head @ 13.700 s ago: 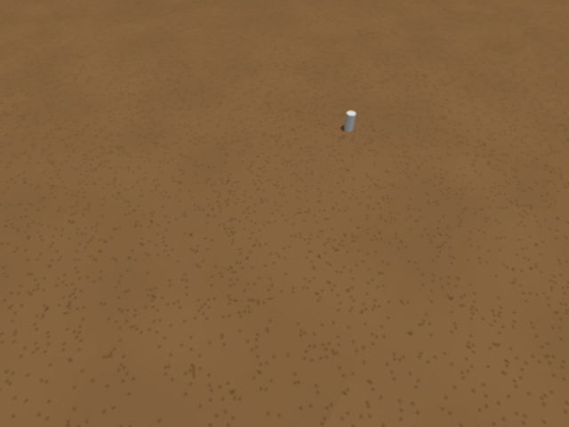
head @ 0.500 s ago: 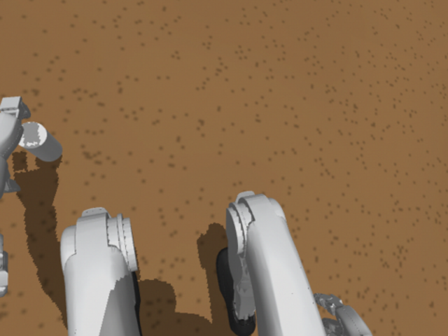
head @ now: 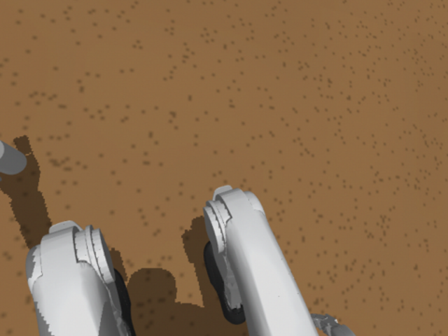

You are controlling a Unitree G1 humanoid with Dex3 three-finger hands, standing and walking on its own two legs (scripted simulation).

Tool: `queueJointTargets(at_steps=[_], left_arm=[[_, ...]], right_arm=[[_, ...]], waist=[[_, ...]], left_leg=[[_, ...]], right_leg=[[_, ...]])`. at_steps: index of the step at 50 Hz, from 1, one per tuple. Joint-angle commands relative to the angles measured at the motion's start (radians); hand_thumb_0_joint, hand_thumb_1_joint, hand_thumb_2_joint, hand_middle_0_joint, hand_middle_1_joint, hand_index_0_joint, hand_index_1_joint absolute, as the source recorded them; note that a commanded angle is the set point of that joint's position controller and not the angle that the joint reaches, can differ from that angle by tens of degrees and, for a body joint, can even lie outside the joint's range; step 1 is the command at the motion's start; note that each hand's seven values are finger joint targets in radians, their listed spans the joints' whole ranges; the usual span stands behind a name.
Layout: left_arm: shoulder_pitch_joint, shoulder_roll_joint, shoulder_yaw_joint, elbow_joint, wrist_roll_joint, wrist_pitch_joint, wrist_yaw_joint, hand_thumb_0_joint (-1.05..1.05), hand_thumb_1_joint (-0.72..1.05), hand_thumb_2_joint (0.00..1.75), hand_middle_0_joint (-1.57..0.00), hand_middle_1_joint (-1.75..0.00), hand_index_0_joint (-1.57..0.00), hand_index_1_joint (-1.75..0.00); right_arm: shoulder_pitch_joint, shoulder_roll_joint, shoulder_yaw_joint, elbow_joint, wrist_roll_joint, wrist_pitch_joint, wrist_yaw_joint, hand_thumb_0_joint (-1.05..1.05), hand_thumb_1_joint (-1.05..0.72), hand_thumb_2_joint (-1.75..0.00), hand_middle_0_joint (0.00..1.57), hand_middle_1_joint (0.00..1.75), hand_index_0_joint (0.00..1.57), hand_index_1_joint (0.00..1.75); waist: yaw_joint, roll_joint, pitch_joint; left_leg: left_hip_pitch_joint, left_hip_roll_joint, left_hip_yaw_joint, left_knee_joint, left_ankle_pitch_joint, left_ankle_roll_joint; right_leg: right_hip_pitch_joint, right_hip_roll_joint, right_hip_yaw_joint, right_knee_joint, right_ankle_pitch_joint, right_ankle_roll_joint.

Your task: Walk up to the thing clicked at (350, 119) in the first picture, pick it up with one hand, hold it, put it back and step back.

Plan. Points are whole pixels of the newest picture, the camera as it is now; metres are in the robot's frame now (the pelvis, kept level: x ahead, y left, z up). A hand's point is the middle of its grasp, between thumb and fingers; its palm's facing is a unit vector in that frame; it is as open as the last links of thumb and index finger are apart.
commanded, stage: approach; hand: left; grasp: from above
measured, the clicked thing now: (0, 156) +0.47 +0.32 -0.28
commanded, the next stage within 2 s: rest palm in 0.06 s
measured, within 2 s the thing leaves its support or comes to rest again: neither
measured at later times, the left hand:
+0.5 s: hand out of the picture +0.45 +0.31 -0.21, palm faces -0.45 -0.11 -0.89, open 13.9 cm
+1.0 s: hand (1, 158) +0.46 +0.31 -0.24, palm faces -0.46 -0.13 -0.88, open 13.9 cm
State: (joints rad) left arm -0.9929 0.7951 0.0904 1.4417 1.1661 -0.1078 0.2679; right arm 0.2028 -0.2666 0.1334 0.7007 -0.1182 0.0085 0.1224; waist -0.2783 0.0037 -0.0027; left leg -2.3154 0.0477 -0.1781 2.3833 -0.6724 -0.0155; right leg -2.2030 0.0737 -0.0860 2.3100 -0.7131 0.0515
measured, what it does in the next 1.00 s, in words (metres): stands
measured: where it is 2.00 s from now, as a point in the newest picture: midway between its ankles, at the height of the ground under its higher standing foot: (178, 311)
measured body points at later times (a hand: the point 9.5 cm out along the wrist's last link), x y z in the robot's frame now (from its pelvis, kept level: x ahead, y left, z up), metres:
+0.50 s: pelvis +0.00 +0.00 -0.02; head +0.24 +0.10 +0.35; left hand +0.47 +0.31 -0.16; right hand +0.08 -0.27 -0.11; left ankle +0.08 +0.14 -0.30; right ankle +0.09 -0.12 -0.30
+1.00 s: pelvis +0.00 +0.00 -0.03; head +0.27 +0.10 +0.32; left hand +0.48 +0.31 -0.19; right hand +0.04 -0.26 -0.11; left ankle +0.08 +0.14 -0.30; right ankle +0.09 -0.12 -0.30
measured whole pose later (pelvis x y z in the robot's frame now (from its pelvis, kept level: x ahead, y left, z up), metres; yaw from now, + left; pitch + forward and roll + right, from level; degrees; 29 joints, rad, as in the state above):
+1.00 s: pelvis +0.00 +0.00 -0.03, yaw -3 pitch +30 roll -11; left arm -1.00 0.89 0.12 1.59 1.25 -0.22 0.49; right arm 0.13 -0.28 0.22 0.71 -0.22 -0.11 0.16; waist -0.32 -0.08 0.08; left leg -2.36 0.04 -0.24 2.50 -0.69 -0.03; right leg -2.23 0.09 -0.13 2.39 -0.72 0.06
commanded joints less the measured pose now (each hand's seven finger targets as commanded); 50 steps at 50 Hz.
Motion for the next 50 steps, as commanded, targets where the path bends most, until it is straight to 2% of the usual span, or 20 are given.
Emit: queueJointTargets(at_steps=[1,4,7,13,14,17,19,25,28,30,31,35,37,38,39,40,44,45,48,50], left_arm=[[-0.176,0.253,0.034,-0.206,-0.017,-0.084,0.016,0.00,-0.49,0.93,-0.08,-1.07,-0.11,-1.05],[-0.253,0.229,0.019,-0.321,0.002,-0.152,0.061,0.00,-0.48,0.95,-0.09,-1.08,-0.11,-1.05],[-0.299,0.209,0.008,-0.353,0.028,-0.176,0.121,0.00,-0.48,0.95,-0.08,-1.09,-0.11,-1.06],[-0.350,0.156,-0.034,-0.109,0.083,-0.120,0.205,0.00,-0.52,0.98,-0.06,-1.02,-0.07,-1.01],[-0.367,0.138,-0.056,-0.060,0.086,-0.109,0.207,0.00,-0.52,1.00,-0.07,-1.02,-0.07,-1.02],[-0.367,0.177,-0.050,0.030,0.089,-0.084,0.218,0.00,-0.50,0.98,-0.07,-1.05,-0.08,-1.04],[-0.360,0.215,-0.032,0.055,0.102,-0.069,0.222,0.00,-0.48,0.99,-0.08,-1.05,-0.09,-1.04],[-0.343,0.271,0.000,0.071,0.091,-0.052,0.226,0.00,-0.50,0.96,-0.07,-1.04,-0.08,-1.02],[-0.319,0.333,0.050,0.012,0.074,-0.058,0.238,0.00,-0.51,0.96,-0.07,-1.03,-0.08,-1.01],[-0.307,0.297,0.031,0.033,0.070,-0.059,0.236,0.00,-0.50,0.95,-0.07,-1.02,-0.08,-1.01],[-0.324,0.309,0.025,0.012,0.072,-0.065,0.231,0.00,-0.52,0.96,-0.07,-1.02,-0.07,-1.01],[-0.289,0.327,0.037,0.004,0.056,-0.080,0.231,0.00,-0.53,0.98,-0.07,-1.00,-0.07,-1.00],[-0.275,0.332,0.046,-0.005,0.059,-0.089,0.232,0.00,-0.52,0.99,-0.07,-1.00,-0.07,-1.00],[-0.288,0.317,0.039,0.007,0.056,-0.092,0.232,0.00,-0.52,0.98,-0.07,-1.00,-0.07,-1.00],[-0.286,0.320,0.039,-0.009,0.056,-0.097,0.233,0.00,-0.52,0.99,-0.07,-1.00,-0.07,-1.00],[-0.289,0.313,0.026,0.021,0.059,-0.098,0.232,0.00,-0.52,1.00,-0.07,-1.01,-0.07,-1.00],[-0.254,0.332,0.044,0.031,0.069,-0.111,0.250,0.00,-0.51,1.04,-0.09,-1.01,-0.08,-1.02],[-0.270,0.330,0.048,0.024,0.069,-0.113,0.255,0.00,-0.50,1.05,-0.09,-1.02,-0.08,-1.02],[-0.277,0.348,0.050,0.036,0.078,-0.118,0.269,0.00,-0.49,1.07,-0.10,-1.03,-0.09,-1.04],[-0.268,0.323,0.026,0.087,0.080,-0.113,0.277,0.00,-0.48,1.05,-0.09,-1.04,-0.09,-1.04]], right_arm=[[0.156,-0.250,-0.095,-0.020,-0.004,-0.009,-0.004,0.00,-0.90,-0.90,0.20,0.30,0.20,0.30],[0.160,-0.247,-0.108,0.000,-0.006,-0.017,-0.003,0.00,-0.90,-0.90,0.20,0.30,0.20,0.30],[0.151,-0.254,-0.128,0.015,-0.014,-0.031,-0.007,0.00,-0.90,-0.90,0.20,0.30,0.20,0.30],[0.149,-0.260,-0.112,0.050,-0.037,-0.052,-0.012,0.00,-0.90,-0.90,0.20,0.30,0.20,0.30],[0.144,-0.258,-0.106,0.058,-0.040,-0.055,-0.013,0.00,-0.90,-0.90,0.20,0.30,0.20,0.30],[0.127,-0.267,-0.083,0.053,-0.047,-0.069,-0.015,0.00,-0.90,-0.90,0.20,0.30,0.20,0.30],[0.120,-0.270,-0.076,0.045,-0.051,-0.073,-0.015,0.00,-0.90,-0.90,0.20,0.30,0.20,0.30],[0.102,-0.272,-0.049,0.013,-0.061,-0.088,-0.008,0.00,-0.90,-0.90,0.20,0.30,0.20,0.30],[0.103,-0.274,-0.036,0.004,-0.066,-0.089,-0.005,0.00,-0.90,-0.90,0.20,0.30,0.20,0.30],[0.101,-0.274,-0.035,0.004,-0.072,-0.092,-0.002,0.00,-0.89,-0.90,0.20,0.30,0.20,0.30],[0.102,-0.274,-0.030,0.005,-0.075,-0.089,0.000,0.00,-0.90,-0.90,0.20,0.30,0.20,0.30],[0.113,-0.282,-0.026,0.009,-0.074,-0.098,0.005,0.00,-0.89,-0.90,0.20,0.30,0.20,0.30],[0.128,-0.287,-0.024,0.010,-0.080,-0.099,0.009,0.00,-0.89,-0.90,0.20,0.30,0.20,0.30],[0.129,-0.291,-0.024,0.011,-0.081,-0.104,0.012,0.00,-0.89,-0.90,0.20,0.30,0.20,0.30],[0.124,-0.294,-0.025,0.015,-0.082,-0.104,0.013,0.00,-0.89,-0.90,0.20,0.30,0.20,0.30],[0.123,-0.295,-0.019,0.011,-0.082,-0.110,0.018,0.00,-0.89,-0.90,0.20,0.30,0.20,0.30],[0.127,-0.300,-0.012,0.016,-0.089,-0.119,0.027,0.00,-0.89,-0.90,0.20,0.30,0.20,0.30],[0.136,-0.305,-0.011,0.016,-0.094,-0.121,0.030,0.00,-0.89,-0.90,0.20,0.30,0.20,0.30],[0.126,-0.305,-0.004,0.017,-0.100,-0.123,0.036,0.00,-0.89,-0.90,0.20,0.30,0.20,0.30],[0.116,-0.302,0.003,0.016,-0.102,-0.130,0.042,0.00,-0.89,-0.90,0.20,0.30,0.20,0.30]], waist=[[0.046,0.227,-0.667],[0.039,0.280,-0.707],[0.028,0.347,-0.722],[-0.014,0.311,-0.623],[-0.023,0.284,-0.616],[-0.014,0.289,-0.588],[-0.009,0.294,-0.627],[-0.025,0.290,-0.628],[0.002,0.325,-0.694],[-0.019,0.327,-0.649],[-0.029,0.337,-0.651],[-0.019,0.326,-0.638],[-0.025,0.346,-0.652],[-0.040,0.342,-0.620],[-0.031,0.360,-0.628],[-0.050,0.351,-0.601],[-0.034,0.359,-0.599],[-0.047,0.340,-0.609],[-0.048,0.346,-0.614],[-0.059,0.330,-0.568]], left_leg=[[0.442,-0.025,0.111,-0.197,0.191,0.047],[0.496,-0.020,0.107,-0.190,0.182,0.039],[0.580,-0.018,0.096,-0.208,0.154,0.025],[0.534,-0.023,0.092,-0.220,0.095,0.026],[0.519,-0.024,0.092,-0.212,0.090,0.030],[0.491,-0.025,0.099,-0.198,0.106,0.033],[0.511,-0.024,0.100,-0.188,0.138,0.033],[0.476,-0.016,0.102,-0.148,0.173,0.042],[0.489,-0.013,0.101,-0.147,0.206,0.038],[0.482,-0.011,0.095,-0.144,0.185,0.038],[0.472,-0.009,0.091,-0.141,0.182,0.038],[0.462,-0.006,0.084,-0.130,0.175,0.038],[0.486,-0.006,0.076,-0.131,0.193,0.033],[0.486,-0.007,0.070,-0.134,0.181,0.031],[0.504,-0.006,0.067,-0.138,0.188,0.028],[0.492,-0.005,0.064,-0.127,0.179,0.029],[0.485,-0.004,0.068,-0.123,0.189,0.029],[0.487,-0.003,0.063,-0.118,0.201,0.030],[0.477,-0.001,0.066,-0.108,0.212,0.033],[0.448,0.002,0.063,-0.104,0.197,0.035]], right_leg=[[0.387,0.014,-0.081,-0.233,0.266,-0.076],[0.347,0.015,-0.083,-0.230,0.265,-0.076],[0.254,0.009,-0.099,-0.215,0.229,-0.085],[0.174,0.003,-0.115,-0.218,0.177,-0.087],[0.169,0.006,-0.115,-0.222,0.174,-0.087],[0.191,0.005,-0.111,-0.213,0.196,-0.084],[0.218,0.007,-0.112,-0.197,0.225,-0.083],[0.279,0.016,-0.104,-0.188,0.275,-0.074],[0.340,0.019,-0.102,-0.174,0.304,-0.074],[0.294,0.021,-0.117,-0.168,0.286,-0.075],[0.308,0.025,-0.116,-0.170,0.285,-0.075],[0.308,0.026,-0.121,-0.165,0.278,-0.074],[0.321,0.029,-0.129,-0.158,0.291,-0.074],[0.281,0.024,-0.142,-0.148,0.278,-0.077],[0.279,0.027,-0.145,-0.150,0.280,-0.079],[0.265,0.027,-0.147,-0.143,0.277,-0.079],[0.297,0.032,-0.144,-0.151,0.289,-0.075],[0.301,0.032,-0.152,-0.149,0.301,-0.072],[0.325,0.037,-0.144,-0.153,0.322,-0.070],[0.307,0.039,-0.144,-0.151,0.312,-0.069]])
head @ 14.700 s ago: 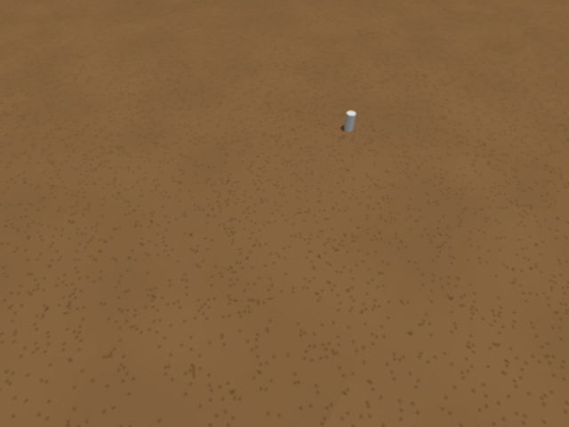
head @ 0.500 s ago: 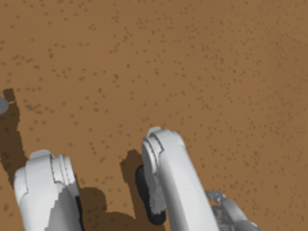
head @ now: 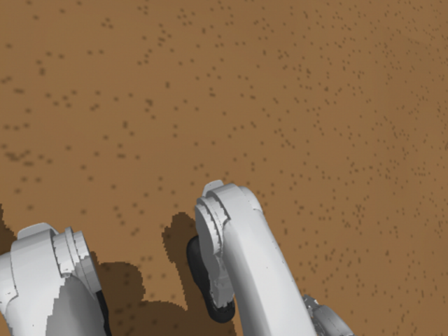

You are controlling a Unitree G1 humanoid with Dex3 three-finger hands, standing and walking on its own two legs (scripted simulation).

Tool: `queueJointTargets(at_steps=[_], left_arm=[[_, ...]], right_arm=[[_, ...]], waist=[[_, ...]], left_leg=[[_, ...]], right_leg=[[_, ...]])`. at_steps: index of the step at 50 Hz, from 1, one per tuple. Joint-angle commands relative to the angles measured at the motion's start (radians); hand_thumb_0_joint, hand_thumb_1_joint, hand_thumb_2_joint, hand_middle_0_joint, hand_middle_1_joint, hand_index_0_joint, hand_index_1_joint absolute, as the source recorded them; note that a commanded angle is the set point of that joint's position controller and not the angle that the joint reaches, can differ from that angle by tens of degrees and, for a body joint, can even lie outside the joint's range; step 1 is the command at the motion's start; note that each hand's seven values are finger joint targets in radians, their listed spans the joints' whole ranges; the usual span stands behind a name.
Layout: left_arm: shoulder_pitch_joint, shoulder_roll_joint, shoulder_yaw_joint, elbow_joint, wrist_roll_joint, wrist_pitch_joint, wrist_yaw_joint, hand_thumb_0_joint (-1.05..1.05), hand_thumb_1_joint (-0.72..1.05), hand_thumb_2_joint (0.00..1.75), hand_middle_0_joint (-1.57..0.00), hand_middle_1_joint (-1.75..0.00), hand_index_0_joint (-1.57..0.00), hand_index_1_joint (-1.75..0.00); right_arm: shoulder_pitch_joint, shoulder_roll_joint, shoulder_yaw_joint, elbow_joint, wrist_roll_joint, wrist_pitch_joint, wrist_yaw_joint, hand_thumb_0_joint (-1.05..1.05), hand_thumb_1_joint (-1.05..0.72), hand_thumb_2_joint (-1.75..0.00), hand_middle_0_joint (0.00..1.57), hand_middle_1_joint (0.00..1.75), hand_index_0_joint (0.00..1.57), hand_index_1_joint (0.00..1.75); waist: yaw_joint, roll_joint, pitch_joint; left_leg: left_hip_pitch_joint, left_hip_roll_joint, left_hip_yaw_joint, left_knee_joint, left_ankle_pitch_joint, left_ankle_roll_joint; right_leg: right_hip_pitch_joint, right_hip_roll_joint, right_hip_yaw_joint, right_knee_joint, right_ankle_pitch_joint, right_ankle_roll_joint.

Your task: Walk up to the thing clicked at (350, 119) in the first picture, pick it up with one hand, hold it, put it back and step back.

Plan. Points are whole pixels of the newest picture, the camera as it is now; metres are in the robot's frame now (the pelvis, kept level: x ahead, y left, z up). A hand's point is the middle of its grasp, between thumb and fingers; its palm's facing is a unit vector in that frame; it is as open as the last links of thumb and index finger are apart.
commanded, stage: rest palm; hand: left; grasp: from above
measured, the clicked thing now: out of the picture +0.45 +0.34 -0.26
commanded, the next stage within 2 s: close in 0.48 s
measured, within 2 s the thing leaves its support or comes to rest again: neither
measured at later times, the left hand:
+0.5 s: hand out of the picture +0.44 +0.33 -0.23, palm faces -0.43 -0.14 -0.89, open 13.4 cm
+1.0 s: hand out of the picture +0.44 +0.33 -0.23, palm faces -0.43 -0.15 -0.89, open 11.5 cm
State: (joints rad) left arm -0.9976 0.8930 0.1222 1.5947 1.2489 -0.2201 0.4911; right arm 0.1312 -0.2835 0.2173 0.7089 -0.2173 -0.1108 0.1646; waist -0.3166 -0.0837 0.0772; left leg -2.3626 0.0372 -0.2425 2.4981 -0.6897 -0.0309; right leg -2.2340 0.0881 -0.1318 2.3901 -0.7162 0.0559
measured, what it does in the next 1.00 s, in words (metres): stands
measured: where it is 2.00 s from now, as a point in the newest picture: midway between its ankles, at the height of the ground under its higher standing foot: (160, 315)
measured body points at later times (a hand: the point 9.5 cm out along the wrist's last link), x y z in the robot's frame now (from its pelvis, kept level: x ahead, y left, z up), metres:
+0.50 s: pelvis +0.00 +0.00 +0.00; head +0.26 +0.12 +0.34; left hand +0.46 +0.33 -0.18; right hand +0.06 -0.25 -0.08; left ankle +0.07 +0.14 -0.28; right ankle +0.10 -0.12 -0.28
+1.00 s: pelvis +0.00 +0.00 +0.00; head +0.26 +0.12 +0.34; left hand +0.46 +0.34 -0.18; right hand +0.05 -0.25 -0.07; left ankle +0.07 +0.14 -0.28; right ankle +0.10 -0.12 -0.28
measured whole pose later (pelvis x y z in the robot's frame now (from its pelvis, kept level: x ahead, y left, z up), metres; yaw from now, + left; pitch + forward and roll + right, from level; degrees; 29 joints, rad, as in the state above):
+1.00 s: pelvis +0.00 +0.00 +0.00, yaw -2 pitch +28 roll -13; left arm -1.04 0.98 0.10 1.70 1.25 -0.23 0.56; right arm 0.10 -0.31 0.28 0.69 -0.25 -0.15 0.19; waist -0.35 -0.12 0.11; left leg -2.36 0.04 -0.28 2.53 -0.69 -0.02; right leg -2.22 0.10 -0.16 2.39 -0.70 0.06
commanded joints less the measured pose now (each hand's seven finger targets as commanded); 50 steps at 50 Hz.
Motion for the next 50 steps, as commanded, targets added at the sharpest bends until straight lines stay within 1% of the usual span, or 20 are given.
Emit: queueJointTargets(at_steps=[1,2,3,5,8,10,12,13,15,16,18,20,22,24,26,27,28,38,39,50], left_arm=[[-0.285,0.245,0.007,-0.083,-0.003,-0.004,0.061,0.00,-0.49,1.04,-0.09,-1.04,-0.08,-1.04],[-0.280,0.248,0.005,-0.087,-0.005,-0.003,0.067,0.00,-0.49,1.04,-0.09,-1.03,-0.08,-1.03],[-0.286,0.250,0.005,-0.066,0.001,0.000,0.072,0.00,-0.47,1.04,-0.10,-1.04,-0.10,-1.04],[-0.285,0.259,0.008,-0.090,0.006,0.002,0.083,0.00,-0.47,1.03,-0.10,-1.04,-0.10,-1.04],[-0.308,0.231,-0.012,-0.061,0.002,0.013,0.092,0.00,-0.47,1.05,-0.09,-1.05,-0.09,-1.05],[-0.297,0.235,-0.019,-0.051,-0.002,0.017,0.094,0.00,-0.47,1.02,-0.09,-1.05,-0.09,-1.05],[-0.314,0.231,-0.028,-0.038,0.001,0.022,0.094,0.00,-0.46,1.01,-0.10,-1.05,-0.10,-1.04],[-0.312,0.251,-0.005,-0.052,-0.004,0.022,0.099,0.00,-0.45,1.03,-0.11,-1.05,-0.11,-1.05],[-0.306,0.228,-0.030,-0.033,-0.004,0.027,0.096,0.00,-0.43,1.00,-0.12,-1.04,-0.13,-1.03],[-0.309,0.263,-0.006,-0.061,-0.004,0.028,0.099,0.00,-0.43,1.01,-0.12,-1.06,-0.12,-1.05],[-0.288,0.223,-0.029,-0.050,-0.012,0.033,0.096,0.00,-0.44,1.01,-0.11,-1.06,-0.12,-1.05],[-0.298,0.228,-0.027,-0.062,-0.022,0.036,0.094,0.00,-0.45,0.98,-0.10,-1.06,-0.11,-1.04],[-0.283,0.217,-0.034,0.002,-0.023,0.040,0.081,0.00,-0.44,0.99,-0.10,-1.05,-0.11,-1.04],[-0.282,0.227,-0.033,-0.005,-0.034,0.036,0.076,0.00,-0.43,1.01,-0.12,-1.05,-0.13,-1.04],[-0.247,0.268,0.007,-0.006,-0.034,0.032,0.081,0.00,-0.43,1.02,-0.12,-1.06,-0.13,-1.06],[-0.251,0.210,-0.045,-0.005,-0.031,0.028,0.071,0.00,-0.42,1.01,-0.12,-1.07,-0.13,-1.06],[-0.237,0.234,-0.019,0.035,-0.038,0.028,0.070,0.00,-0.41,1.01,-0.12,-1.08,-0.13,-1.07],[-0.241,0.272,-0.013,0.017,-0.028,-0.010,0.075,0.00,-0.21,0.87,-0.24,-1.04,-0.28,-1.00],[-0.259,0.301,0.001,0.009,-0.021,-0.012,0.079,0.00,-0.19,0.85,-0.25,-1.03,-0.29,-0.99],[-0.265,0.274,-0.029,0.032,0.000,-0.009,0.096,0.00,-0.04,0.74,-0.37,-0.92,-0.41,-0.87]], right_arm=[[0.188,-0.291,-0.080,0.005,-0.005,-0.013,0.000,0.00,-0.89,-0.90,0.20,0.30,0.20,0.30],[0.177,-0.294,-0.081,0.003,-0.001,-0.015,-0.001,0.00,-0.89,-0.90,0.20,0.30,0.20,0.30],[0.175,-0.296,-0.080,-0.001,-0.003,-0.022,0.000,0.00,-0.89,-0.90,0.20,0.30,0.20,0.30],[0.159,-0.299,-0.077,0.000,-0.008,-0.021,0.000,0.00,-0.89,-0.90,0.20,0.30,0.20,0.30],[0.158,-0.302,-0.076,-0.001,-0.011,-0.032,0.005,0.00,-0.89,-0.90,0.20,0.30,0.20,0.30],[0.150,-0.303,-0.073,-0.003,-0.006,-0.036,0.005,0.00,-0.90,-0.90,0.20,0.30,0.20,0.30],[0.151,-0.309,-0.072,-0.003,-0.011,-0.047,0.011,0.00,-0.89,-0.90,0.20,0.30,0.20,0.30],[0.153,-0.315,-0.072,-0.008,-0.012,-0.047,0.009,0.00,-0.89,-0.90,0.20,0.30,0.20,0.30],[0.144,-0.306,-0.071,-0.005,-0.007,-0.054,0.014,0.00,-0.90,-0.90,0.20,0.30,0.20,0.30],[0.150,-0.313,-0.072,-0.004,-0.012,-0.053,0.015,0.00,-0.90,-0.90,0.20,0.30,0.20,0.30],[0.145,-0.305,-0.066,-0.006,-0.011,-0.057,0.018,0.00,-0.90,-0.90,0.20,0.30,0.20,0.30],[0.147,-0.310,-0.065,-0.003,-0.012,-0.055,0.021,0.00,-0.90,-0.90,0.20,0.30,0.20,0.30],[0.154,-0.316,-0.068,-0.005,-0.011,-0.060,0.026,0.00,-0.90,-0.90,0.20,0.30,0.20,0.30],[0.146,-0.319,-0.062,-0.012,-0.009,-0.061,0.027,0.00,-0.90,-0.90,0.20,0.30,0.20,0.30],[0.167,-0.324,-0.058,-0.006,-0.013,-0.054,0.025,0.00,-0.90,-0.90,0.20,0.30,0.20,0.30],[0.143,-0.308,-0.049,-0.020,-0.014,-0.055,0.029,0.00,-0.90,-0.90,0.20,0.30,0.20,0.30],[0.154,-0.318,-0.054,-0.008,-0.016,-0.055,0.029,0.00,-0.90,-0.90,0.20,0.30,0.20,0.30],[0.145,-0.329,-0.038,-0.024,-0.021,-0.048,0.026,0.00,-0.89,-0.90,0.20,0.30,0.20,0.30],[0.152,-0.323,-0.030,-0.025,-0.021,-0.049,0.027,0.00,-0.89,-0.90,0.20,0.30,0.20,0.30],[0.131,-0.330,-0.036,-0.019,-0.032,-0.052,0.021,0.00,-0.89,-0.90,0.20,0.30,0.20,0.30]], waist=[[-0.027,0.406,-0.657],[-0.010,0.418,-0.655],[-0.022,0.417,-0.633],[-0.008,0.450,-0.665],[-0.037,0.413,-0.635],[-0.029,0.443,-0.630],[-0.044,0.432,-0.606],[-0.034,0.435,-0.631],[-0.037,0.448,-0.601],[-0.030,0.454,-0.637],[-0.029,0.462,-0.647],[-0.033,0.468,-0.661],[-0.055,0.448,-0.592],[-0.047,0.429,-0.590],[-0.032,0.429,-0.621],[-0.036,0.443,-0.603],[-0.054,0.403,-0.573],[-0.046,0.412,-0.593],[-0.050,0.415,-0.582],[-0.057,0.424,-0.547]], left_leg=[[0.490,0.012,0.124,-0.220,0.203,0.052],[0.501,0.012,0.126,-0.220,0.196,0.051],[0.496,0.012,0.125,-0.219,0.178,0.050],[0.517,0.014,0.125,-0.228,0.179,0.045],[0.494,0.015,0.120,-0.215,0.173,0.050],[0.507,0.015,0.118,-0.225,0.177,0.045],[0.504,0.017,0.113,-0.220,0.166,0.045],[0.512,0.016,0.112,-0.229,0.167,0.044],[0.511,0.017,0.115,-0.228,0.154,0.042],[0.525,0.019,0.113,-0.224,0.176,0.042],[0.539,0.018,0.112,-0.223,0.197,0.040],[0.554,0.018,0.107,-0.226,0.221,0.038],[0.519,0.020,0.101,-0.225,0.193,0.038],[0.505,0.019,0.104,-0.220,0.176,0.044],[0.512,0.018,0.100,-0.224,0.209,0.041],[0.502,0.018,0.102,-0.230,0.202,0.041],[0.481,0.019,0.099,-0.220,0.183,0.047],[0.489,0.021,0.095,-0.219,0.178,0.047],[0.485,0.021,0.092,-0.223,0.166,0.045],[0.481,0.024,0.090,-0.220,0.139,0.041]], right_leg=[[0.348,0.028,-0.100,-0.237,0.306,-0.073],[0.332,0.026,-0.101,-0.239,0.297,-0.074],[0.313,0.024,-0.108,-0.233,0.278,-0.076],[0.334,0.029,-0.105,-0.232,0.277,-0.078],[0.316,0.029,-0.112,-0.233,0.279,-0.072],[0.309,0.026,-0.117,-0.223,0.280,-0.077],[0.287,0.027,-0.122,-0.223,0.268,-0.075],[0.308,0.028,-0.124,-0.226,0.268,-0.076],[0.289,0.027,-0.121,-0.220,0.256,-0.079],[0.322,0.031,-0.118,-0.225,0.275,-0.077],[0.319,0.030,-0.123,-0.214,0.294,-0.078],[0.328,0.030,-0.125,-0.216,0.313,-0.077],[0.292,0.026,-0.132,-0.208,0.288,-0.078],[0.306,0.030,-0.125,-0.226,0.278,-0.076],[0.345,0.029,-0.130,-0.219,0.304,-0.075],[0.332,0.032,-0.129,-0.217,0.296,-0.077],[0.326,0.032,-0.132,-0.225,0.287,-0.073],[0.357,0.037,-0.128,-0.230,0.283,-0.072],[0.341,0.035,-0.135,-0.229,0.269,-0.072],[0.306,0.039,-0.136,-0.224,0.247,-0.075]])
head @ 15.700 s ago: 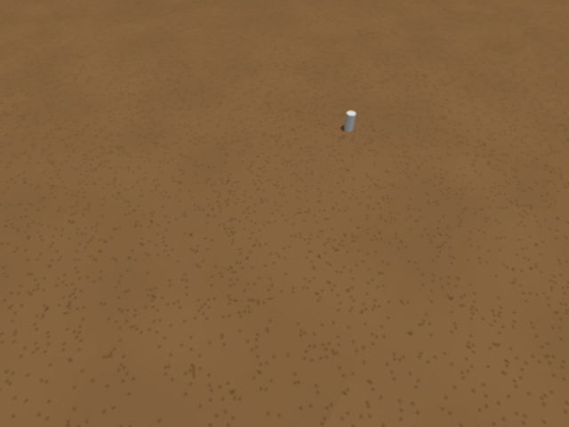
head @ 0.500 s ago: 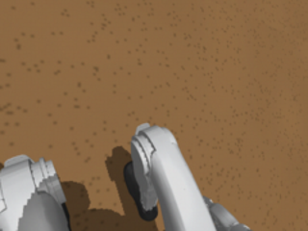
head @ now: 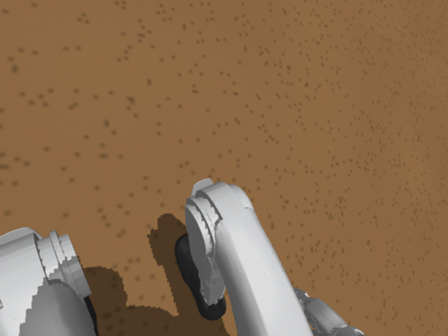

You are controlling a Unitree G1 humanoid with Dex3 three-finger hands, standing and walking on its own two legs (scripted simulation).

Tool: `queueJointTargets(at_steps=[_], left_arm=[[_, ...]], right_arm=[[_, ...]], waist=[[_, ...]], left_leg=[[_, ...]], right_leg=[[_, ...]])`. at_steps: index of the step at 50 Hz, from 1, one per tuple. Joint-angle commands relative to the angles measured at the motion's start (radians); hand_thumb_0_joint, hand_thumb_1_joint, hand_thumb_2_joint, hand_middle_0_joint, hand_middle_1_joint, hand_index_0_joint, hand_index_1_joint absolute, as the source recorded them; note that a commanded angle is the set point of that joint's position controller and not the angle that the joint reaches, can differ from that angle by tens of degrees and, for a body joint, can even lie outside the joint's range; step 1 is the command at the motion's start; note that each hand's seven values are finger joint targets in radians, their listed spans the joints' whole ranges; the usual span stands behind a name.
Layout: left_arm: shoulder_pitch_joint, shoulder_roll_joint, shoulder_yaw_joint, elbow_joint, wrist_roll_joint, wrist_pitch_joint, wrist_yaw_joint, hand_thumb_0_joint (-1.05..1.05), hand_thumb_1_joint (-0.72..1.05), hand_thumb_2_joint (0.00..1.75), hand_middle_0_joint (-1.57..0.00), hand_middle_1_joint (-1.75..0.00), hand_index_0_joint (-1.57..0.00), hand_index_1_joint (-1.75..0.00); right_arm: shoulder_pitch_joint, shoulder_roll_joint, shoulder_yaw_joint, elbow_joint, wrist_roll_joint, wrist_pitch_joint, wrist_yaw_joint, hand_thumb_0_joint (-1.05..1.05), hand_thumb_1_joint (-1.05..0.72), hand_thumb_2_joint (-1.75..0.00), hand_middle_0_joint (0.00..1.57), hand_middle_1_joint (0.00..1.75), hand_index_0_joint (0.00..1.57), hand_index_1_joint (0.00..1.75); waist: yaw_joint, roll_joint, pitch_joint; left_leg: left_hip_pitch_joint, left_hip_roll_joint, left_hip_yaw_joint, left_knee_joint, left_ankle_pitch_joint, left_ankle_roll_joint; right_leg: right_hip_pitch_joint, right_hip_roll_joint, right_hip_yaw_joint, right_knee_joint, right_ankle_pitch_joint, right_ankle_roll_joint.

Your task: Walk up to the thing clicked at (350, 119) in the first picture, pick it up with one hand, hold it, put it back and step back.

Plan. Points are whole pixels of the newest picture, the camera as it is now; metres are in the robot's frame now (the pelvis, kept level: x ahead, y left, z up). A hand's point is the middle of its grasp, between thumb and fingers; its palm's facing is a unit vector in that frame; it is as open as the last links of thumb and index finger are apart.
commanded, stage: close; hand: left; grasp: from above
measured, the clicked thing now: out of the picture +0.45 +0.36 -0.25
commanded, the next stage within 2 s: settle in 0.84 s
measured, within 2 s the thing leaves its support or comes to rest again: leaves its support in 1.28 s
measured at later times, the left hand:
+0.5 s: hand out of the picture +0.43 +0.34 -0.22, palm faces -0.43 -0.16 -0.89, open 9.2 cm
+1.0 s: hand out of the picture +0.43 +0.34 -0.22, palm faces -0.43 -0.16 -0.89, open 7.5 cm
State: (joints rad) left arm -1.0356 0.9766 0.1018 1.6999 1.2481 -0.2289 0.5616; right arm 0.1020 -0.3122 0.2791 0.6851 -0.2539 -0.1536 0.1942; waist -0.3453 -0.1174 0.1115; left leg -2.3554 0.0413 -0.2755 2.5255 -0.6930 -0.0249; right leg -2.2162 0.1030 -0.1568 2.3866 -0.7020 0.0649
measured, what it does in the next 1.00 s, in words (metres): stands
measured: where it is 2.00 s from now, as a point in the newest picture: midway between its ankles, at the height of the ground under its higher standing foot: (150, 316)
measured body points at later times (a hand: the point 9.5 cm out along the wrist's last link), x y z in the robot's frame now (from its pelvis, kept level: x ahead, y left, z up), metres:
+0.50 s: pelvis +0.00 +0.00 +0.00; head +0.25 +0.13 +0.35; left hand +0.45 +0.35 -0.17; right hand +0.07 -0.25 -0.07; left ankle +0.07 +0.14 -0.27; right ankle +0.11 -0.12 -0.27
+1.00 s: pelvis +0.00 +0.00 +0.00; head +0.25 +0.13 +0.34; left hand +0.45 +0.35 -0.17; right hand +0.07 -0.25 -0.07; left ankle +0.07 +0.14 -0.27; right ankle +0.11 -0.12 -0.27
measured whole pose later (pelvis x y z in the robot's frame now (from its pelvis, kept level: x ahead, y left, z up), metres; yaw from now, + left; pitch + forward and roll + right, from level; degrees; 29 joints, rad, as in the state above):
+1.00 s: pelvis +0.00 +0.00 +0.00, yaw +0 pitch +28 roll -13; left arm -1.05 0.98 0.08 1.73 1.25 -0.24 0.58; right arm 0.10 -0.32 0.29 0.67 -0.26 -0.18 0.20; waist -0.34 -0.12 0.12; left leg -2.36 0.04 -0.28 2.53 -0.69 -0.02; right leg -2.22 0.10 -0.16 2.39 -0.70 0.07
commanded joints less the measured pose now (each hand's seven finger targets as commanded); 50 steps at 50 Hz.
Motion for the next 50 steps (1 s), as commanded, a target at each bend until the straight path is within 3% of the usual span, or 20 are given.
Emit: queueJointTargets(at_steps=[1,2,4,8,10,13,15,18,20,21,24,27,28,29,30,33,35,41,44,50], left_arm=[[-0.252,0.207,-0.004,-0.118,0.000,-0.002,0.029,0.00,-0.02,0.74,-0.39,-0.93,-0.43,-0.88],[-0.230,0.223,0.022,-0.095,-0.005,0.003,0.034,0.00,0.00,0.73,-0.39,-0.92,-0.44,-0.87],[-0.207,0.174,-0.012,-0.045,0.000,0.010,0.031,0.00,0.02,0.71,-0.41,-0.91,-0.46,-0.86],[-0.237,0.200,-0.004,-0.084,-0.003,0.011,0.032,0.00,0.09,0.67,-0.48,-0.86,-0.52,-0.81],[-0.225,0.180,-0.011,-0.047,-0.002,0.014,0.029,0.00,0.13,0.63,-0.49,-0.85,-0.54,-0.80],[-0.245,0.224,0.016,-0.102,-0.013,0.002,0.035,0.00,0.16,0.61,-0.52,-0.82,-0.57,-0.77],[-0.233,0.190,-0.010,-0.095,-0.008,0.004,0.028,0.00,0.19,0.60,-0.55,-0.81,-0.60,-0.76],[-0.245,0.201,0.002,-0.110,-0.012,0.004,0.031,0.00,0.24,0.60,-0.59,-0.80,-0.64,-0.75],[-0.239,0.160,-0.031,-0.087,-0.007,0.009,0.020,0.00,0.27,0.57,-0.61,-0.77,-0.66,-0.72],[-0.237,0.193,-0.005,-0.087,-0.007,0.008,0.026,0.00,0.30,0.58,-0.64,-0.76,-0.69,-0.71],[-0.217,0.199,0.002,-0.082,-0.010,0.008,0.027,0.00,0.37,0.61,-0.70,-0.76,-0.74,-0.72],[-0.244,0.178,-0.019,-0.059,-0.009,0.005,0.024,0.00,0.38,0.61,-0.71,-0.77,-0.75,-0.72],[-0.282,0.196,-0.023,-0.135,-0.010,-0.003,0.025,0.00,0.40,0.59,-0.71,-0.76,-0.76,-0.71],[-0.239,0.225,0.016,-0.092,-0.010,0.004,0.034,0.00,0.42,0.61,-0.74,-0.75,-0.78,-0.70],[-0.234,0.198,-0.011,-0.080,-0.005,0.004,0.028,0.00,0.46,0.60,-0.77,-0.73,-0.81,-0.69],[-0.244,0.185,-0.015,-0.060,-0.007,0.002,0.028,0.00,0.52,0.60,-0.81,-0.73,-0.85,-0.69],[-0.231,0.205,-0.001,-0.075,-0.002,0.003,0.032,0.00,0.51,0.61,-0.80,-0.74,-0.85,-0.70],[-0.228,0.202,0.000,-0.071,-0.006,-0.002,0.041,0.00,0.60,0.64,-0.87,-0.76,-0.91,-0.72],[-0.233,0.180,-0.020,-0.037,-0.008,0.000,0.037,0.00,0.63,0.62,-0.89,-0.74,-0.94,-0.70],[-0.231,0.200,-0.013,-0.056,-0.009,-0.001,0.037,0.00,0.60,0.66,-0.92,-0.78,-0.97,-0.73]], right_arm=[[0.165,-0.307,-0.095,0.001,0.000,-0.009,-0.008,0.00,-0.89,-0.90,0.20,0.30,0.20,0.30],[0.166,-0.302,-0.087,0.003,0.004,-0.009,-0.009,0.00,-0.89,-0.90,0.20,0.30,0.20,0.30],[0.163,-0.297,-0.095,0.007,0.001,-0.010,-0.006,0.00,-0.89,-0.90,0.20,0.30,0.20,0.30],[0.155,-0.304,-0.098,0.000,0.005,-0.012,-0.008,0.00,-0.90,-0.90,0.20,0.30,0.20,0.30],[0.169,-0.302,-0.091,0.000,0.003,-0.016,-0.002,0.00,-0.89,-0.90,0.20,0.30,0.20,0.30],[0.168,-0.301,-0.087,-0.001,0.004,-0.017,-0.006,0.00,-0.89,-0.90,0.20,0.30,0.20,0.30],[0.157,-0.299,-0.098,-0.002,0.004,-0.017,-0.005,0.00,-0.89,-0.90,0.20,0.30,0.20,0.30],[0.165,-0.304,-0.098,0.002,0.008,-0.019,-0.006,0.00,-0.90,-0.90,0.20,0.30,0.20,0.30],[0.172,-0.304,-0.102,0.003,0.009,-0.026,-0.002,0.00,-0.90,-0.90,0.20,0.30,0.20,0.30],[0.182,-0.302,-0.090,0.001,0.008,-0.023,-0.001,0.00,-0.89,-0.90,0.20,0.30,0.20,0.30],[0.163,-0.306,-0.099,-0.001,0.012,-0.022,-0.003,0.00,-0.89,-0.90,0.20,0.30,0.20,0.30],[0.171,-0.306,-0.093,-0.007,0.012,-0.024,-0.003,0.00,-0.90,-0.90,0.20,0.30,0.20,0.30],[0.165,-0.311,-0.097,-0.012,0.010,-0.023,-0.004,0.00,-0.89,-0.90,0.20,0.30,0.20,0.30],[0.177,-0.307,-0.088,-0.004,0.009,-0.021,-0.006,0.00,-0.89,-0.90,0.20,0.30,0.20,0.30],[0.174,-0.307,-0.096,-0.005,0.009,-0.024,-0.003,0.00,-0.90,-0.90,0.20,0.30,0.20,0.30],[0.172,-0.299,-0.083,-0.008,0.009,-0.024,-0.001,0.00,-0.89,-0.90,0.20,0.30,0.20,0.30],[0.171,-0.310,-0.089,-0.008,0.007,-0.024,-0.003,0.00,-0.89,-0.90,0.20,0.30,0.20,0.30],[0.173,-0.305,-0.082,-0.004,0.000,-0.020,-0.005,0.00,-0.89,-0.90,0.20,0.30,0.20,0.30],[0.173,-0.307,-0.082,-0.002,-0.001,-0.026,-0.002,0.00,-0.90,-0.90,0.20,0.30,0.20,0.30],[0.172,-0.305,-0.074,-0.010,-0.001,-0.028,-0.003,0.00,-0.91,-0.90,0.20,0.30,0.20,0.30]], waist=[[-0.025,0.482,-0.612],[-0.017,0.468,-0.635],[-0.035,0.452,-0.583],[-0.023,0.462,-0.606],[-0.045,0.429,-0.564],[-0.021,0.442,-0.619],[-0.021,0.453,-0.600],[-0.025,0.468,-0.623],[-0.043,0.438,-0.575],[-0.038,0.430,-0.598],[-0.014,0.458,-0.596],[-0.048,0.423,-0.557],[-0.030,0.441,-0.598],[-0.017,0.448,-0.628],[-0.027,0.443,-0.592],[-0.045,0.423,-0.561],[-0.028,0.455,-0.598],[-0.027,0.449,-0.614],[-0.048,0.421,-0.546],[-0.037,0.421,-0.569]], left_leg=[[0.489,0.019,0.124,-0.249,0.169,0.034],[0.502,0.018,0.117,-0.253,0.179,0.032],[0.469,0.019,0.123,-0.244,0.171,0.035],[0.480,0.020,0.124,-0.248,0.161,0.036],[0.450,0.018,0.121,-0.243,0.152,0.039],[0.461,0.016,0.125,-0.243,0.157,0.041],[0.463,0.020,0.125,-0.245,0.145,0.038],[0.488,0.019,0.120,-0.247,0.165,0.034],[0.464,0.019,0.125,-0.235,0.161,0.039],[0.466,0.017,0.122,-0.238,0.167,0.039],[0.478,0.019,0.117,-0.258,0.150,0.032],[0.448,0.017,0.119,-0.248,0.130,0.039],[0.454,0.019,0.124,-0.238,0.141,0.041],[0.471,0.016,0.123,-0.245,0.157,0.037],[0.457,0.015,0.126,-0.239,0.146,0.039],[0.445,0.017,0.116,-0.248,0.130,0.038],[0.480,0.017,0.117,-0.248,0.166,0.033],[0.474,0.019,0.119,-0.242,0.173,0.035],[0.439,0.018,0.117,-0.241,0.137,0.038],[0.444,0.017,0.116,-0.240,0.132,0.039]], right_leg=[[0.309,0.025,-0.112,-0.222,0.257,-0.083],[0.315,0.020,-0.121,-0.215,0.264,-0.083],[0.301,0.024,-0.112,-0.213,0.264,-0.082],[0.304,0.022,-0.108,-0.222,0.251,-0.083],[0.288,0.022,-0.114,-0.219,0.245,-0.080],[0.328,0.022,-0.107,-0.234,0.247,-0.078],[0.306,0.024,-0.105,-0.225,0.233,-0.082],[0.306,0.021,-0.112,-0.217,0.254,-0.082],[0.295,0.024,-0.107,-0.226,0.256,-0.077],[0.312,0.022,-0.111,-0.226,0.258,-0.077],[0.294,0.020,-0.116,-0.217,0.233,-0.084],[0.285,0.021,-0.110,-0.224,0.226,-0.081],[0.304,0.025,-0.099,-0.231,0.235,-0.080],[0.324,0.021,-0.110,-0.228,0.248,-0.080],[0.293,0.019,-0.107,-0.220,0.234,-0.080],[0.281,0.021,-0.114,-0.220,0.222,-0.081],[0.298,0.020,-0.117,-0.214,0.252,-0.081],[0.318,0.024,-0.115,-0.217,0.264,-0.080],[0.277,0.023,-0.116,-0.221,0.231,-0.079],[0.290,0.021,-0.117,-0.221,0.224,-0.078]])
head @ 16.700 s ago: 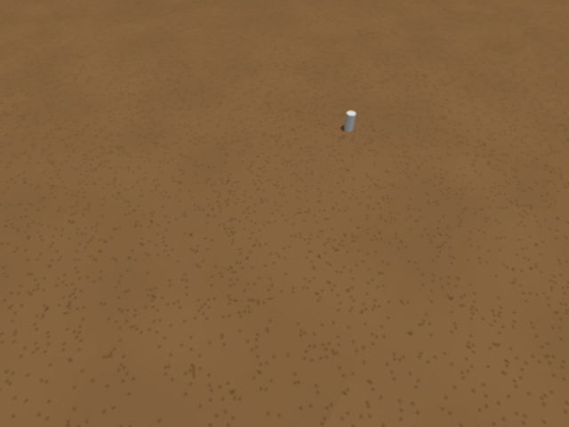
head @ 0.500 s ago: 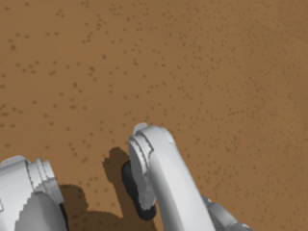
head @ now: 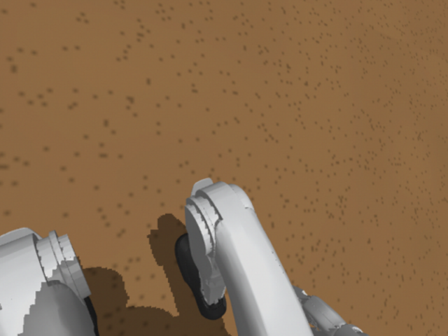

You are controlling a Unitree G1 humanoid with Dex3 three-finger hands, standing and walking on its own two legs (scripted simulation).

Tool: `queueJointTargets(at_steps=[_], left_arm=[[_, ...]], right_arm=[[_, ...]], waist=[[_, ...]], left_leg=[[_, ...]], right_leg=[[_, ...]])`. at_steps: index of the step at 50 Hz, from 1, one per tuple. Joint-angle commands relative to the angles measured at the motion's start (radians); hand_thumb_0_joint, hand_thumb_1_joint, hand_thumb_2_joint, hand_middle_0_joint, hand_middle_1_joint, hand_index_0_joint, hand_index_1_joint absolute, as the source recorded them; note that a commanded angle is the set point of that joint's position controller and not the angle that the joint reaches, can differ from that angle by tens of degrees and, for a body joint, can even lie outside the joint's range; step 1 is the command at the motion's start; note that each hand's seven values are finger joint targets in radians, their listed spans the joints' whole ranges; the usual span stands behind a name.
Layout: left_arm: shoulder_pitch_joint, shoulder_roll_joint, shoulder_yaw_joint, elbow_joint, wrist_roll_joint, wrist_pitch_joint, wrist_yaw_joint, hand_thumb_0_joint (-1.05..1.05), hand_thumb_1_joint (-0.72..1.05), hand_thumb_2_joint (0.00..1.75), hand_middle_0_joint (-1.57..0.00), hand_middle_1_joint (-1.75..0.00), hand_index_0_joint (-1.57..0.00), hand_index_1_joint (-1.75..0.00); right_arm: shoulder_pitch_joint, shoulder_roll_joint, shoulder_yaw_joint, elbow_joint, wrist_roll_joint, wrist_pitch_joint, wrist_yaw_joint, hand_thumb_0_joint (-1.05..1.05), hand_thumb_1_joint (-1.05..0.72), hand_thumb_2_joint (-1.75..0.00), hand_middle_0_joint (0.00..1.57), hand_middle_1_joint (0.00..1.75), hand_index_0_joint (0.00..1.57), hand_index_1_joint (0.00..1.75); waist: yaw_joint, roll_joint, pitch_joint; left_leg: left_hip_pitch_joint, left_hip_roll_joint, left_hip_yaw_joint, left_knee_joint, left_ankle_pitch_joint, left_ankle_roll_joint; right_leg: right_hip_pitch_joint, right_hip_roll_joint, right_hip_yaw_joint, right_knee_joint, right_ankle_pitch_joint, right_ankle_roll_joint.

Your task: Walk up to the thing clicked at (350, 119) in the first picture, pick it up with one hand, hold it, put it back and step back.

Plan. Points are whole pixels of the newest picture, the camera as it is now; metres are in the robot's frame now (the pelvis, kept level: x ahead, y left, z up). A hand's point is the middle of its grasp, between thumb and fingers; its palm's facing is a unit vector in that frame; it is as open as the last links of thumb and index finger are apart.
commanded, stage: settle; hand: left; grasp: from above
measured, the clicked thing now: out of the picture +0.45 +0.36 -0.25
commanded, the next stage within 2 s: lift in 0.90 s
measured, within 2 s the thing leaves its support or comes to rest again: leaves its support in 0.28 s
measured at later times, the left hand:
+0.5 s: hand out of the picture +0.44 +0.36 -0.18, palm faces -0.38 -0.12 -0.92, open 7.3 cm
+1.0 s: hand out of the picture +0.43 +0.35 -0.10, palm faces -0.43 -0.11 -0.89, open 7.2 cm
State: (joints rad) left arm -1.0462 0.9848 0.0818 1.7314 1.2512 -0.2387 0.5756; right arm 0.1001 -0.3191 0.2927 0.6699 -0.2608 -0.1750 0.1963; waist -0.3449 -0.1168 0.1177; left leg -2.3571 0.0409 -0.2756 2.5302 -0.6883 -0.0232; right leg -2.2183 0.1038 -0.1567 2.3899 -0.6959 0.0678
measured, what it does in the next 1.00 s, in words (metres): stands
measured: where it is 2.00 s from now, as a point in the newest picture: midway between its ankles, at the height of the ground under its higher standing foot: (151, 317)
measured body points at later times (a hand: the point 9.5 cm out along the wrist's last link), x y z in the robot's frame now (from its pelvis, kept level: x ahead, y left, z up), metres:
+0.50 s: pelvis +0.01 +0.00 +0.01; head +0.24 +0.12 +0.37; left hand +0.45 +0.36 -0.12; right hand +0.10 -0.26 -0.08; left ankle +0.07 +0.14 -0.27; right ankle +0.11 -0.12 -0.27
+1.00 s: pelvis -0.01 +0.00 +0.04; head +0.21 +0.10 +0.42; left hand +0.45 +0.36 -0.05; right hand +0.08 -0.27 -0.05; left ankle +0.07 +0.14 -0.27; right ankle +0.11 -0.12 -0.27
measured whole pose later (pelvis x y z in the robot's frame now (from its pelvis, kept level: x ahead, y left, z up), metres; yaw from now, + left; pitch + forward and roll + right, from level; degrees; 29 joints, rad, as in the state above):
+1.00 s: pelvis -0.01 +0.00 +0.04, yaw +5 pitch +33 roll -9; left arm -0.96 0.79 0.03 1.30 1.18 -0.17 0.22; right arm 0.17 -0.30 0.11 0.67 -0.11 0.01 0.11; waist -0.23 -0.01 -0.04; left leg -2.29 0.03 -0.17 2.34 -0.63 -0.01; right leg -2.17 0.06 -0.09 2.27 -0.69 0.05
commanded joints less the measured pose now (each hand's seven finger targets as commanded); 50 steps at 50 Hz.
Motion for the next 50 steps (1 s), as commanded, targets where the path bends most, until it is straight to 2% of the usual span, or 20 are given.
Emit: queueJointTargets(at_steps=[1,5,8,10,11,15,18,20,24,27,29,30,31,33,35,37,39,40,43,50], left_arm=[[-0.242,0.198,0.009,-0.115,-0.013,0.009,0.019,0.00,0.61,0.68,-0.94,-0.77,-0.98,-0.73],[-0.239,0.209,0.015,-0.141,-0.021,0.021,0.009,0.00,0.61,0.71,-0.96,-0.77,-0.99,-0.74],[-0.228,0.235,0.044,-0.249,-0.021,0.022,0.008,0.00,0.62,0.71,-0.96,-0.78,-1.00,-0.75],[-0.203,0.229,0.064,-0.285,-0.022,0.032,0.005,0.00,0.61,0.72,-0.95,-0.80,-0.99,-0.76],[-0.213,0.218,0.068,-0.313,-0.029,0.039,0.002,0.00,0.62,0.71,-0.95,-0.79,-0.99,-0.75],[-0.218,0.181,0.062,-0.394,-0.033,0.071,-0.024,0.00,0.60,0.68,-0.92,-0.79,-0.97,-0.74],[-0.197,0.164,0.054,-0.462,-0.036,0.092,-0.064,0.00,0.62,0.69,-0.95,-0.79,-0.99,-0.75],[-0.179,0.123,0.047,-0.513,-0.055,0.107,-0.094,0.00,0.66,0.73,-0.98,-0.79,-1.02,-0.75],[-0.190,0.040,0.000,-0.535,-0.082,0.128,-0.167,0.00,0.71,0.73,-1.01,-0.82,-1.05,-0.78],[-0.200,0.052,-0.002,-0.571,-0.090,0.130,-0.219,0.00,0.72,0.79,-1.02,-0.84,-1.06,-0.80],[-0.201,0.029,-0.015,-0.583,-0.097,0.127,-0.249,0.00,0.73,0.82,-1.04,-0.86,-1.07,-0.83],[-0.226,0.032,-0.011,-0.594,-0.102,0.123,-0.261,0.00,0.73,0.83,-1.04,-0.87,-1.08,-0.84],[-0.214,0.022,-0.018,-0.584,-0.098,0.121,-0.276,0.00,0.73,0.83,-1.03,-0.89,-1.07,-0.85],[-0.226,0.047,-0.012,-0.592,-0.094,0.108,-0.299,0.00,0.70,0.83,-1.00,-0.90,-1.05,-0.85],[-0.232,0.055,-0.007,-0.596,-0.098,0.096,-0.309,0.00,0.70,0.83,-1.00,-0.90,-1.05,-0.86],[-0.228,0.038,-0.016,-0.574,-0.095,0.089,-0.319,0.00,0.70,0.83,-0.98,-0.92,-1.04,-0.87],[-0.237,0.060,-0.014,-0.584,-0.088,0.076,-0.327,0.00,0.68,0.82,-0.97,-0.92,-1.02,-0.88],[-0.239,0.077,-0.002,-0.600,-0.090,0.073,-0.327,0.00,0.68,0.84,-0.98,-0.92,-1.02,-0.87],[-0.245,0.070,-0.005,-0.584,-0.080,0.071,-0.319,0.00,0.66,0.88,-0.96,-0.95,-1.01,-0.91],[-0.291,0.075,-0.009,-0.614,-0.076,0.082,-0.310,0.00,0.64,0.90,-0.94,-0.96,-0.98,-0.92]], right_arm=[[0.181,-0.309,-0.094,0.003,0.005,-0.008,-0.005,0.00,-0.91,-0.90,0.20,0.30,0.20,0.30],[0.185,-0.307,-0.108,0.002,0.015,-0.011,-0.006,0.00,-0.92,-0.90,0.20,0.30,0.20,0.30],[0.179,-0.299,-0.117,-0.002,0.020,-0.006,-0.007,0.00,-0.92,-0.90,0.20,0.30,0.20,0.30],[0.176,-0.291,-0.128,0.006,0.019,0.002,-0.006,0.00,-0.92,-0.90,0.20,0.30,0.20,0.30],[0.179,-0.293,-0.138,0.006,0.027,0.005,-0.006,0.00,-0.92,-0.90,0.20,0.30,0.20,0.30],[0.181,-0.288,-0.176,0.014,0.044,0.019,0.001,0.00,-0.91,-0.90,0.20,0.30,0.20,0.30],[0.186,-0.272,-0.201,0.021,0.063,0.032,0.006,0.00,-0.92,-0.90,0.20,0.30,0.20,0.30],[0.197,-0.266,-0.223,0.023,0.077,0.045,0.008,0.00,-0.91,-0.90,0.20,0.30,0.20,0.30],[0.222,-0.255,-0.249,0.027,0.106,0.073,0.005,0.00,-0.91,-0.90,0.20,0.30,0.20,0.30],[0.236,-0.250,-0.262,0.023,0.123,0.095,-0.002,0.00,-0.92,-0.90,0.20,0.30,0.20,0.30],[0.240,-0.232,-0.265,0.015,0.130,0.112,-0.009,0.00,-0.92,-0.90,0.20,0.30,0.20,0.30],[0.247,-0.244,-0.267,0.016,0.134,0.119,-0.016,0.00,-0.92,-0.91,0.20,0.30,0.20,0.30],[0.252,-0.238,-0.267,0.012,0.135,0.125,-0.021,0.00,-0.92,-0.90,0.20,0.30,0.20,0.30],[0.249,-0.230,-0.266,-0.001,0.140,0.139,-0.034,0.00,-0.92,-0.91,0.20,0.30,0.20,0.30],[0.248,-0.219,-0.264,-0.004,0.145,0.150,-0.046,0.00,-0.92,-0.90,0.20,0.30,0.20,0.30],[0.248,-0.226,-0.263,-0.008,0.144,0.156,-0.059,0.00,-0.91,-0.90,0.20,0.30,0.20,0.30],[0.251,-0.211,-0.257,-0.011,0.145,0.164,-0.069,0.00,-0.92,-0.90,0.20,0.30,0.20,0.30],[0.245,-0.206,-0.259,-0.012,0.148,0.167,-0.074,0.00,-0.91,-0.90,0.20,0.30,0.20,0.30],[0.248,-0.211,-0.257,-0.017,0.145,0.174,-0.084,0.00,-0.92,-0.90,0.20,0.30,0.20,0.30],[0.259,-0.206,-0.264,-0.014,0.154,0.181,-0.101,0.00,-0.91,-0.90,0.20,0.30,0.20,0.30]], waist=[[-0.042,0.433,-0.594],[-0.026,0.437,-0.612],[0.015,0.505,-0.693],[0.030,0.527,-0.729],[0.027,0.541,-0.737],[0.048,0.592,-0.753],[0.074,0.605,-0.783],[0.087,0.603,-0.814],[0.076,0.525,-0.793],[0.087,0.485,-0.816],[0.087,0.467,-0.832],[0.088,0.441,-0.822],[0.079,0.432,-0.813],[0.086,0.406,-0.826],[0.106,0.398,-0.835],[0.090,0.371,-0.799],[0.095,0.378,-0.812],[0.116,0.390,-0.831],[0.103,0.381,-0.816],[0.116,0.440,-0.863]], left_leg=[[0.468,0.016,0.117,-0.244,0.144,0.037],[0.462,0.017,0.125,-0.243,0.148,0.037],[0.502,0.017,0.137,-0.246,0.189,0.032],[0.513,0.018,0.139,-0.247,0.206,0.029],[0.531,0.015,0.137,-0.255,0.222,0.024],[0.558,0.011,0.141,-0.274,0.232,0.016],[0.562,0.007,0.157,-0.279,0.215,0.021],[0.573,0.000,0.166,-0.305,0.217,0.021],[0.561,-0.007,0.168,-0.323,0.218,0.028],[0.578,-0.012,0.173,-0.340,0.221,0.032],[0.567,-0.013,0.183,-0.344,0.223,0.036],[0.565,-0.017,0.187,-0.344,0.224,0.038],[0.556,-0.019,0.187,-0.348,0.222,0.039],[0.544,-0.021,0.192,-0.353,0.203,0.042],[0.540,-0.021,0.201,-0.361,0.205,0.044],[0.527,-0.024,0.202,-0.358,0.194,0.047],[0.524,-0.023,0.205,-0.372,0.184,0.049],[0.538,-0.024,0.208,-0.385,0.182,0.048],[0.552,-0.021,0.206,-0.390,0.184,0.046],[0.614,-0.024,0.208,-0.444,0.159,0.042]], right_leg=[[0.298,0.020,-0.117,-0.225,0.236,-0.079],[0.318,0.020,-0.099,-0.231,0.238,-0.082],[0.354,0.021,-0.089,-0.223,0.269,-0.086],[0.348,0.022,-0.090,-0.214,0.285,-0.088],[0.329,0.015,-0.102,-0.208,0.296,-0.090],[0.264,0.009,-0.098,-0.198,0.293,-0.101],[0.266,0.007,-0.071,-0.209,0.276,-0.103],[0.278,-0.001,-0.067,-0.225,0.275,-0.104],[0.257,-0.009,-0.058,-0.253,0.272,-0.104],[0.287,-0.013,-0.044,-0.276,0.265,-0.106],[0.333,-0.011,-0.030,-0.293,0.269,-0.104],[0.321,-0.015,-0.033,-0.307,0.266,-0.105],[0.332,-0.016,-0.033,-0.313,0.263,-0.105],[0.350,-0.015,-0.020,-0.328,0.238,-0.105],[0.373,-0.015,-0.005,-0.338,0.235,-0.104],[0.350,-0.016,-0.008,-0.357,0.224,-0.104],[0.384,-0.016,0.005,-0.360,0.214,-0.100],[0.383,-0.017,0.008,-0.360,0.207,-0.100],[0.373,-0.017,0.007,-0.370,0.200,-0.105],[0.344,-0.024,-0.001,-0.373,0.188,-0.108]])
